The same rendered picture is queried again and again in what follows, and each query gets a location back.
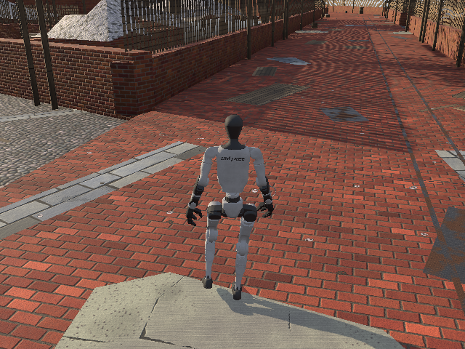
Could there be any robot left upper arm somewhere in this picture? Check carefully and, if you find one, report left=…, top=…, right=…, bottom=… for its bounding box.
left=198, top=146, right=219, bottom=187

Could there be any right robot forearm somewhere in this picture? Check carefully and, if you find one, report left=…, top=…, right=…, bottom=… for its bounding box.
left=259, top=176, right=272, bottom=204

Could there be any robot right upper arm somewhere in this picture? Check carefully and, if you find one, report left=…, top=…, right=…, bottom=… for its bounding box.
left=248, top=147, right=267, bottom=187

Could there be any robot left hand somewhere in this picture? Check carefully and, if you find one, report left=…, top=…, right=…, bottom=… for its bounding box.
left=185, top=207, right=202, bottom=226

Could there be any right robot foot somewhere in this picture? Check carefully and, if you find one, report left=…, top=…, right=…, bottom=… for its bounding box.
left=231, top=281, right=242, bottom=300

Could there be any robot left shin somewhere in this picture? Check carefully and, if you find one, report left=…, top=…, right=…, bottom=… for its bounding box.
left=205, top=229, right=215, bottom=279

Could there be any robot right hand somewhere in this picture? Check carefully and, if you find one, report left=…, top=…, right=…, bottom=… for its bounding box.
left=256, top=202, right=274, bottom=217

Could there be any left robot forearm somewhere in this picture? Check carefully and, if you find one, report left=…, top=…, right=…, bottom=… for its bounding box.
left=188, top=175, right=204, bottom=209

